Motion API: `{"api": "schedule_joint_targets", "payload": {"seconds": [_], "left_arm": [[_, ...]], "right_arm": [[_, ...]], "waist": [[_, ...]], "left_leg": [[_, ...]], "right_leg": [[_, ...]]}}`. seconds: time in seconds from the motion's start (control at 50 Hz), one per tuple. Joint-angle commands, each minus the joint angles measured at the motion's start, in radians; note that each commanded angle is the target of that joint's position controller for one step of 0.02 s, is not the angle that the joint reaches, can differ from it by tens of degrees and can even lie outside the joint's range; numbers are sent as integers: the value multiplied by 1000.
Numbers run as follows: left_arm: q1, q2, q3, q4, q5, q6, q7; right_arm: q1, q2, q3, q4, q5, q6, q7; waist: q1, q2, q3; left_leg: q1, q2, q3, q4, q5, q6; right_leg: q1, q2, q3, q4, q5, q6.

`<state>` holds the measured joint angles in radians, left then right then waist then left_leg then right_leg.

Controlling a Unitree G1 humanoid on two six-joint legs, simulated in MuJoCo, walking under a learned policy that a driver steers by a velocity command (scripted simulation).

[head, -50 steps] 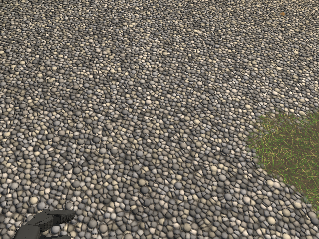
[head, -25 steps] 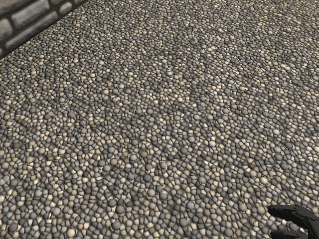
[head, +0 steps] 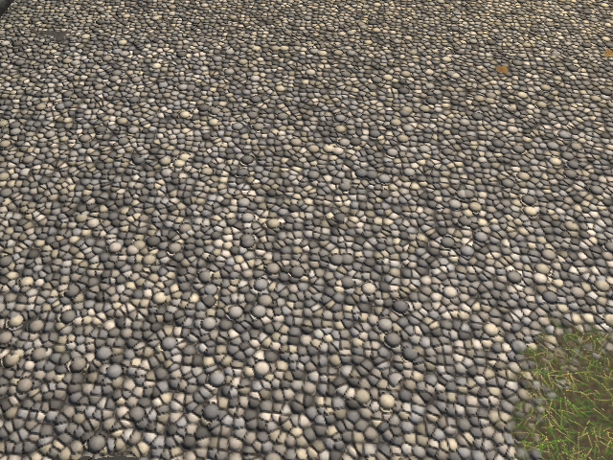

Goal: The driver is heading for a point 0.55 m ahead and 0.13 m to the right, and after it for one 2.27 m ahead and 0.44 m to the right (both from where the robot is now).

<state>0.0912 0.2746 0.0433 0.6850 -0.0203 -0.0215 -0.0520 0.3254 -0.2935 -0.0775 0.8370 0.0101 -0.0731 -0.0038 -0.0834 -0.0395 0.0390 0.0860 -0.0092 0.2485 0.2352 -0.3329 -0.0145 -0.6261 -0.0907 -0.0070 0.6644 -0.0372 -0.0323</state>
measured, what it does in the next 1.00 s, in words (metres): walks ahead, turning right: right foot, then left foot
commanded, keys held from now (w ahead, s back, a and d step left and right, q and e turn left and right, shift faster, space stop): w+e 0.56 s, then e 0.12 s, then no key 0.32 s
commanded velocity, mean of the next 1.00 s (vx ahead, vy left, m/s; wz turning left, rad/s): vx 0.38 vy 0.00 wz -0.50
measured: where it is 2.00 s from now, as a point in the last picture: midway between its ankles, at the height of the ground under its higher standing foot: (350, 437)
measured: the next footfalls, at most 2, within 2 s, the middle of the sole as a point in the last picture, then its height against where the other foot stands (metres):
right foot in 0.08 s outside the picture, level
left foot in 0.56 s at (288, 434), level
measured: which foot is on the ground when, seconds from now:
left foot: down 0.00-0.08, up 0.10-0.54, down 0.56-1.00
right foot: up 0.00-0.06, down 0.08-0.56, up 0.58-0.96, down 0.98-1.00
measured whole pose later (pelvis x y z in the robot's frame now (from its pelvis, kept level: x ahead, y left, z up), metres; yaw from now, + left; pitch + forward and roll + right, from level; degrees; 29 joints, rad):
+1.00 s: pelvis +0.47 -0.08 +0.00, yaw -29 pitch +1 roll +2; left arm 0.10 0.27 0.05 0.60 0.01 0.02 0.00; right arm 0.21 -0.30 -0.05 0.86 0.02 -0.04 0.01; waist -0.06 -0.02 0.05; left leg -0.16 0.02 0.11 0.47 -0.32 -0.01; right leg -0.37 -0.01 0.03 0.49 -0.11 -0.02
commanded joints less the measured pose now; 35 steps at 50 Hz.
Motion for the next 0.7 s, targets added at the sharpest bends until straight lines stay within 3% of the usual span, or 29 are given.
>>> {"api": "schedule_joint_targets", "payload": {"seconds": [0.02,0.04,0.06,0.08,0.1,0.12,0.14,0.16,0.18,0.2,0.22,0.28,0.38,0.42,0.48,0.52,0.54,0.56,0.58,0.6,0.62,0.64,0.66,0.7], "left_arm": [[-53,92,29,-105,2,-8,-11],[22,120,46,-94,1,-4,-10],[169,163,74,-57,-2,-1,-2],[344,242,111,-13,-5,9,17],[311,359,126,-20,-16,4,27],[338,286,102,-59,-6,-14,21],[306,226,84,-46,4,-30,17],[254,201,76,-48,0,-38,18],[184,169,67,-59,2,-38,21],[141,141,56,-77,14,-39,26],[126,140,55,-86,20,-40,29],[147,168,63,-71,11,-45,46],[219,190,71,-38,0,-32,67],[255,193,73,-22,-5,-28,68],[269,180,72,-11,-7,-20,72],[247,172,72,-15,-4,-13,73],[243,139,60,-21,0,-13,71],[250,77,37,-37,14,-16,67],[377,25,20,-72,-13,-22,69],[380,132,38,-50,-18,-21,74],[284,192,57,-55,-11,-13,76],[232,195,63,-66,0,-2,81],[205,191,69,-78,11,5,82],[226,136,63,-82,2,25,77]], "right_arm": [[-30,-208,-52,-51,16,10,-10],[-37,-221,-55,-53,20,19,-13],[-52,-216,-51,-58,24,26,-16],[-38,-182,-35,-72,6,22,-21],[52,-29,13,-132,-37,-3,-8],[-33,-98,9,-139,-4,-42,5],[-135,-150,-6,-171,35,-60,13],[-150,-137,1,-175,26,-71,9],[-147,-138,-3,-162,-1,-73,1],[-128,-147,-10,-155,-14,-64,0],[-115,-143,-12,-155,-18,-52,2],[-142,-100,0,-165,-28,-27,0],[-332,-57,23,-209,-17,-32,14],[-374,-72,19,-224,-5,-39,22],[-369,-111,4,-228,-1,-51,31],[-288,-130,-10,-209,0,-59,29],[-195,-154,-25,-187,-8,-64,22],[-54,-203,-39,-175,-25,-66,14],[15,-286,-59,-148,-41,-51,15],[-12,-194,-40,-163,-19,-45,21],[-63,-130,-21,-180,-19,-38,16],[-115,-106,-10,-189,-28,-29,14],[-148,-84,-4,-182,-27,-22,13],[-164,-79,0,-161,-29,-21,12]], "waist": [[51,107,13],[98,121,-40],[184,107,-118],[257,33,-211],[129,-244,-275],[200,-123,-418],[214,-67,-275],[172,-7,-183],[128,26,-127],[92,8,-108],[74,-4,-102],[68,11,-69],[143,-32,-30],[158,-40,-26],[142,-63,-30],[93,-91,-47],[46,-81,-103],[-11,17,-238],[50,351,-348],[41,286,-300],[21,188,-191],[37,116,-137],[56,105,-97],[89,158,-80]], "left_leg": [[18,303,-61,76,799,136],[15,293,-44,201,955,123],[-50,258,-13,400,992,94],[-279,218,-11,691,750,47],[-745,12,-79,1049,-197,-23],[-850,-17,-329,1164,-277,-10],[-931,32,-342,1150,-178,12],[-905,75,-336,1065,-89,26],[-839,106,-336,975,-36,20],[-763,127,-343,926,2,15],[-721,128,-341,894,21,3],[-696,110,-309,754,97,-43],[-603,36,-295,385,405,-63],[-576,20,-310,326,426,-55],[-551,16,-342,262,344,-24],[-446,11,-324,226,276,11],[-295,29,-323,202,272,42],[-49,186,-470,217,207,104],[244,411,-922,130,80,270],[217,438,-1016,94,19,272],[106,400,-839,105,175,237],[-4,360,-681,119,404,217],[-92,321,-570,125,588,210],[-203,263,-435,92,703,201]], "right_leg": [[42,55,-70,-26,-122,-53],[150,98,-100,-29,-166,-78],[358,147,-115,-89,-124,-113],[672,93,23,-110,-95,-163],[982,-171,596,-201,-251,-346],[1041,-248,857,-353,-380,-395],[956,-223,714,-381,-315,-339],[814,-178,587,-376,-224,-303],[678,-139,491,-379,-110,-276],[584,-109,429,-398,-15,-265],[530,-96,410,-418,35,-269],[421,-62,318,-442,145,-271],[355,9,259,-427,-6,-194],[379,-12,306,-402,-55,-185],[467,-46,397,-317,-88,-166],[478,-41,428,-244,-53,-143],[451,7,399,-140,-13,-113],[345,69,321,128,-124,-75],[-1,215,185,456,-543,1],[-119,141,209,600,-567,25],[-132,112,200,643,-492,43],[-92,83,165,639,-443,60],[-68,61,151,604,-423,72],[20,36,113,524,-400,79]]}}
Velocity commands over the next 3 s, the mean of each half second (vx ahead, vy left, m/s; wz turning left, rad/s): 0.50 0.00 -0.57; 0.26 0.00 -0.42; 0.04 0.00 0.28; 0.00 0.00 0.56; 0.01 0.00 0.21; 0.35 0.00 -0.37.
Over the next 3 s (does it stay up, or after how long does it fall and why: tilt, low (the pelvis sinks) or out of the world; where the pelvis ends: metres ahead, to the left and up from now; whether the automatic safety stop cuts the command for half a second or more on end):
stays up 0.68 -0.15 0.01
